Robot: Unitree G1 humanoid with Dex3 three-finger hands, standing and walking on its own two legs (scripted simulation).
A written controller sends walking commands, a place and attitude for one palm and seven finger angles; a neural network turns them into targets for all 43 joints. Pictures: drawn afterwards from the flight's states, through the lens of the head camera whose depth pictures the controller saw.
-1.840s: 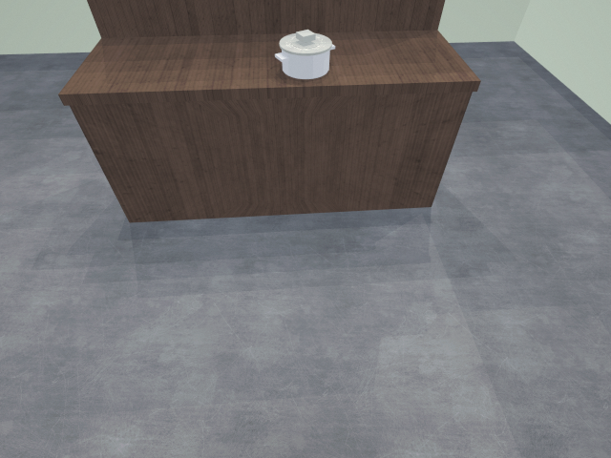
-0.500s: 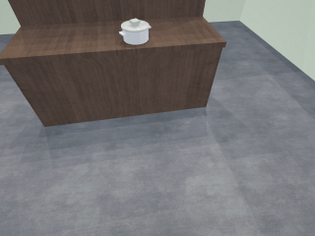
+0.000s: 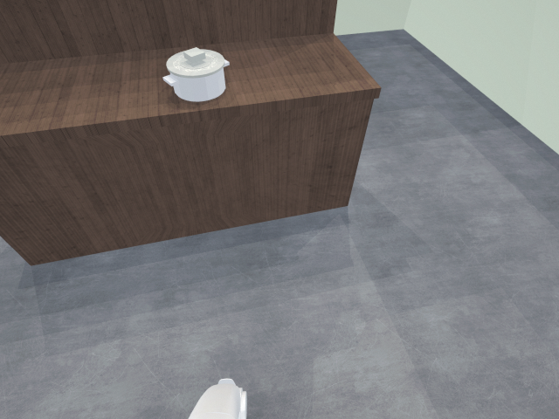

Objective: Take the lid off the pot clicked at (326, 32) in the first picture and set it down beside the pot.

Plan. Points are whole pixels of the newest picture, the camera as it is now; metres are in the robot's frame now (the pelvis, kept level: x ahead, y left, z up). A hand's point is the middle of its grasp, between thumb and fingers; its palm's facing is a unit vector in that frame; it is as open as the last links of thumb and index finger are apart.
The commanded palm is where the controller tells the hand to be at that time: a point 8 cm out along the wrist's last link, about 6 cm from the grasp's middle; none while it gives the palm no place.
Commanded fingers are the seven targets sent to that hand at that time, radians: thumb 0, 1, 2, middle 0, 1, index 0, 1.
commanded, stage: walk to a spot facing it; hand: left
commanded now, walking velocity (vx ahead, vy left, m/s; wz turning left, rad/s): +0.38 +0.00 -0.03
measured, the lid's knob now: (194, 55) +1.10 +0.38 -0.01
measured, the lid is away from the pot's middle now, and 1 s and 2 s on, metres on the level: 0.00 0.00 0.00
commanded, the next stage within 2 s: turn to face it in 0.60 s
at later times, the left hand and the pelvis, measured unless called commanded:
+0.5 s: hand (181, 322) +0.31 +0.23 -0.17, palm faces -0.04 -0.99 -0.14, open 7.4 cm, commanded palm none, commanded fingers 0.00 0.90 0.90 -0.20 -0.30 -0.20 -0.30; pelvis +0.24 +0.05 +0.00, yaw -7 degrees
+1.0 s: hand (252, 222) +0.56 +0.12 -0.16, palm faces -0.14 -0.97 -0.22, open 7.2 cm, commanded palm none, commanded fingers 0.00 0.90 0.90 -0.20 -0.30 -0.20 -0.30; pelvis +0.42 -0.03 +0.00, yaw -9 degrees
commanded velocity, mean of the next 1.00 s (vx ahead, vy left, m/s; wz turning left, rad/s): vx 0.21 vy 0.00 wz -0.06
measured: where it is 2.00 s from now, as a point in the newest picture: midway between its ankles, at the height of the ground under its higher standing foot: (309, 362)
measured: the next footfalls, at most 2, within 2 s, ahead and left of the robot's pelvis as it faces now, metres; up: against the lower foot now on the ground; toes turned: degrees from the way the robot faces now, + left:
left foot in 0.14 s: +0.23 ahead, +0.11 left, +0.00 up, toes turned +6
right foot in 0.76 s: +0.47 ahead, -0.10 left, +0.00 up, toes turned -21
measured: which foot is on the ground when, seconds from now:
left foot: up 0.00-0.12, down 0.14-0.76, up 0.78-1.00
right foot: down 0.00-0.12, up 0.14-0.74, down 0.76-1.00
